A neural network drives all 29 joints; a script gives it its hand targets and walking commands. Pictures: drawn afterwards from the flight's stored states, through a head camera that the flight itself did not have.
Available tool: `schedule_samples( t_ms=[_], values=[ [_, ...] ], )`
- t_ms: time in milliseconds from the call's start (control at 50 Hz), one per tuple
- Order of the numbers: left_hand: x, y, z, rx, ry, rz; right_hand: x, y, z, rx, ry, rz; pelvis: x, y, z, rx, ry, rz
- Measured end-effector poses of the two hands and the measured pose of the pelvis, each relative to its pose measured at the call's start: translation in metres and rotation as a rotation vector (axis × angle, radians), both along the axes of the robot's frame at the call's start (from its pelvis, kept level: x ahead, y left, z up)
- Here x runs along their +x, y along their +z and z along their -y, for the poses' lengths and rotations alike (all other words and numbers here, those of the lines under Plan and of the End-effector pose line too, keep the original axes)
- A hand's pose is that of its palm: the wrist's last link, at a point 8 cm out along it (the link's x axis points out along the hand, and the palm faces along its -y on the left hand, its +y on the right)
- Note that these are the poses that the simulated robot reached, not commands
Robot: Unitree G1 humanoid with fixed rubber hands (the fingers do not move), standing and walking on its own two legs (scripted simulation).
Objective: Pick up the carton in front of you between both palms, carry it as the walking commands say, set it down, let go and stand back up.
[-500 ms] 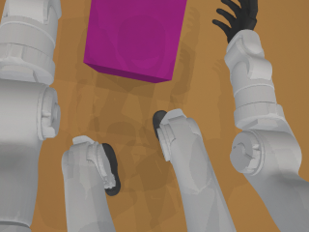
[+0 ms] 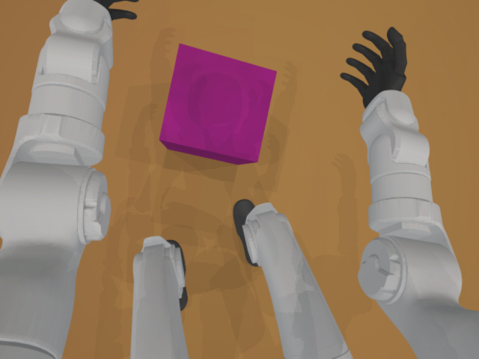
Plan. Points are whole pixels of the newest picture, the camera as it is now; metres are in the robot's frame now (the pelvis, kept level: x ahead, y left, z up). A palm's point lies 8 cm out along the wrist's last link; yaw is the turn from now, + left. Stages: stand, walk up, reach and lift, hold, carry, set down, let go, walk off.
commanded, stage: set down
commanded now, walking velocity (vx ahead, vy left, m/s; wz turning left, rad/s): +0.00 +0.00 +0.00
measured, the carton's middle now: (214, 115) +0.50 -0.08 -0.44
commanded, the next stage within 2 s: let go in 0.12 s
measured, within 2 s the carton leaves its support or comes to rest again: neither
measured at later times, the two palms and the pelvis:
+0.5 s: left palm (25, 82) +0.48 +0.13 +0.02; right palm (433, 119) +0.38 -0.25 +0.03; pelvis +0.04 -0.01 +0.14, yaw +3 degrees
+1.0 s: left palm out of the picture +0.34 +0.19 +0.11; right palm out of the picture +0.25 -0.25 +0.14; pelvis +0.10 -0.01 +0.20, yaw +0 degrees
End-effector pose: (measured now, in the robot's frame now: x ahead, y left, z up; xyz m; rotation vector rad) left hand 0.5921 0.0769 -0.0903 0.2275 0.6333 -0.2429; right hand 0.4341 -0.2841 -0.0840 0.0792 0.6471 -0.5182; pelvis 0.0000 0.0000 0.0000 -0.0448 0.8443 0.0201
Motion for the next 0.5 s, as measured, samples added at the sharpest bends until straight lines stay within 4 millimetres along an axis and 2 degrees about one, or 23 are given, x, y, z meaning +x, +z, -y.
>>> schedule_samples(
  t_ms=[120,200,280,380,500],
  values=[
    [-0.002,0.035,0.000,-0.008,-0.006,-0.014,-0.004,0.035,0.001,0.011,0.001,-0.013,0.007,0.034,-0.003,-0.004,0.000,0.012],
    [-0.001,0.059,-0.002,0.008,-0.003,-0.014,0.000,0.057,-0.001,0.009,0.019,-0.003,0.011,0.053,-0.005,0.000,-0.004,0.023],
    [-0.011,0.075,-0.008,0.003,0.036,-0.023,-0.003,0.074,-0.009,-0.003,0.071,-0.022,0.017,0.075,-0.005,0.013,-0.010,0.042],
    [-0.049,0.088,-0.026,0.026,0.132,-0.018,-0.023,0.091,-0.026,-0.023,0.210,-0.072,0.028,0.105,-0.001,0.026,-0.003,0.080],
    [-0.116,0.107,-0.053,0.069,0.275,-0.043,-0.057,0.119,-0.037,-0.027,0.366,-0.150,0.041,0.138,0.006,0.038,0.016,0.176]
  ],
)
